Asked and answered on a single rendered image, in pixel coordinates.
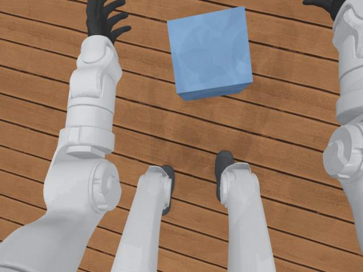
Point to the robot left shin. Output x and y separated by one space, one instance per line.
153 168

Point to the robot right foot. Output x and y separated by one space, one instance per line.
223 160

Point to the left robot hand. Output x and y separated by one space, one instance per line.
97 22

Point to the robot left upper arm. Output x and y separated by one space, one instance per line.
77 194

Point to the carton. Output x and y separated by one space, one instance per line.
210 54

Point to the left robot forearm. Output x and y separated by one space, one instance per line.
91 103

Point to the robot right upper arm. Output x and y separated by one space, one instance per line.
343 160

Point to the right robot hand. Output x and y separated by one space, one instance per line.
331 6

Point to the right robot forearm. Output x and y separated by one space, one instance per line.
348 40

